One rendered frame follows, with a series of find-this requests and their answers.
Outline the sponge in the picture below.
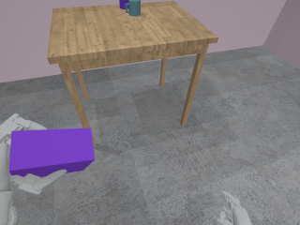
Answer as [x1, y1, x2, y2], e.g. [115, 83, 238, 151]
[9, 127, 95, 177]

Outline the robot left hand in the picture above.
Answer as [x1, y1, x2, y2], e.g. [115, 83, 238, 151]
[0, 113, 67, 196]

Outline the left robot forearm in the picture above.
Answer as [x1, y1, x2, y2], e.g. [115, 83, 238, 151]
[0, 190, 19, 225]

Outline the robot right hand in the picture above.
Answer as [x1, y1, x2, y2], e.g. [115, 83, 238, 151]
[217, 190, 252, 225]

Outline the table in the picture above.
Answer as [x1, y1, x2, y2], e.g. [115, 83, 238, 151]
[47, 1, 218, 147]

